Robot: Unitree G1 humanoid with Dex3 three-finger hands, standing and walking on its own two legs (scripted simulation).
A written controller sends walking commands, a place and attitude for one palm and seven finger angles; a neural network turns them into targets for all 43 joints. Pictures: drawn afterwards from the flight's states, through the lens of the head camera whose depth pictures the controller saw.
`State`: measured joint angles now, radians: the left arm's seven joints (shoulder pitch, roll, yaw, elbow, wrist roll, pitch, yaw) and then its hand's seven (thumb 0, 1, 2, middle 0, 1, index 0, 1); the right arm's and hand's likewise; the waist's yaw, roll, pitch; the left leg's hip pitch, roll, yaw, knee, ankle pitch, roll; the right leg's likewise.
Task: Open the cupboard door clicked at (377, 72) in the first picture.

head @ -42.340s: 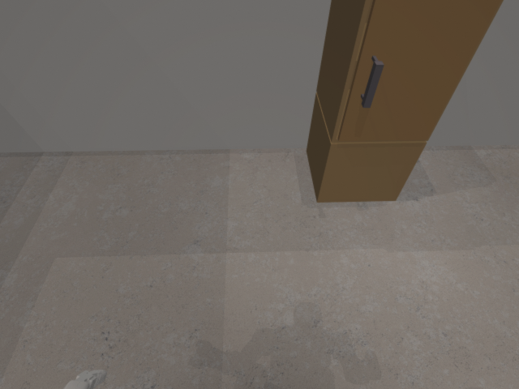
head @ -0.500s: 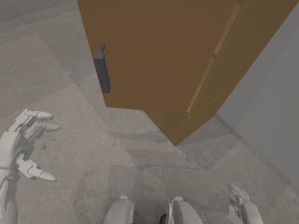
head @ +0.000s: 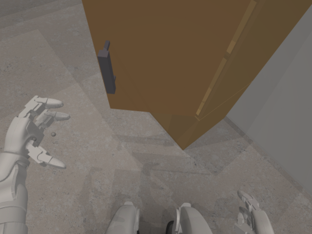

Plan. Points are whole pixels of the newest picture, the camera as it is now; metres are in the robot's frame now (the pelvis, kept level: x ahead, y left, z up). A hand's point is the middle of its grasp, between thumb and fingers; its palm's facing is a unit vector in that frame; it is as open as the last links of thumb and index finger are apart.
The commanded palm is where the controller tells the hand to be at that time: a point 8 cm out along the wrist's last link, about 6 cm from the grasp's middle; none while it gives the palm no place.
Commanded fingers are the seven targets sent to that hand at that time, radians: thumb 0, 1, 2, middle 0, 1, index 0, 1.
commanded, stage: move the hooked fingers beside the handle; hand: left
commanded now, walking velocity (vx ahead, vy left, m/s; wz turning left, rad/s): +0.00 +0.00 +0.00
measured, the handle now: (109, 68) +0.55 +0.18 +0.03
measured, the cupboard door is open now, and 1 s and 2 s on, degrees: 48 48 48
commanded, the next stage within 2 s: none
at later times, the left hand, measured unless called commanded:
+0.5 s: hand (68, 109) +0.40 +0.25 +0.04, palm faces -0.02 -1.00 -0.02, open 14.0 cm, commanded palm +0.38 +0.30 +0.04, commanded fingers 0.00 -0.50 0.30 -0.30 -1.20 -0.30 -1.20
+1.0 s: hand (77, 88) +0.46 +0.25 +0.04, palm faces -0.03 -1.00 -0.02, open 14.0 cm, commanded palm +0.45 +0.29 +0.04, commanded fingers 0.00 -0.50 0.30 -0.30 -1.20 -0.30 -1.20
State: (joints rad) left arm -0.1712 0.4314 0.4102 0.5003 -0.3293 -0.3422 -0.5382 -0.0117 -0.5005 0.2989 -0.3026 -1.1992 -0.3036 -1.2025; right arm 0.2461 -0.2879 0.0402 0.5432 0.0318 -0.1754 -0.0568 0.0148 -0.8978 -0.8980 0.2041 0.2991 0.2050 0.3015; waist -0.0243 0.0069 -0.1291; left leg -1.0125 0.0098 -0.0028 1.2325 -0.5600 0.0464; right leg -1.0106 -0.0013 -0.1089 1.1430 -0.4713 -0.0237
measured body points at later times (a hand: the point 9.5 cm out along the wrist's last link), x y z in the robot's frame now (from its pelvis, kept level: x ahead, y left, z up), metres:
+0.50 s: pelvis +0.00 +0.00 +0.00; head +0.12 +0.03 +0.44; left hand +0.39 +0.31 +0.04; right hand +0.10 -0.27 -0.10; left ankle +0.01 +0.09 -0.64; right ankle +0.04 -0.11 -0.64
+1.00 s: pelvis +0.00 +0.00 -0.01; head +0.14 +0.03 +0.41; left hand +0.46 +0.30 +0.04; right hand +0.05 -0.28 -0.11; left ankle +0.01 +0.09 -0.64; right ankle +0.04 -0.11 -0.64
